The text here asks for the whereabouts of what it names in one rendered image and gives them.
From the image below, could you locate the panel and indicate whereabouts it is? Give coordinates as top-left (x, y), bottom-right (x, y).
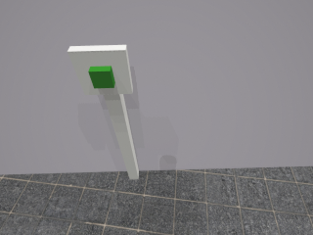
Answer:
top-left (67, 44), bottom-right (139, 180)

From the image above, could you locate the button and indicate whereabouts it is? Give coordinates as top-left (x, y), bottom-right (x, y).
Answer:
top-left (88, 66), bottom-right (115, 89)

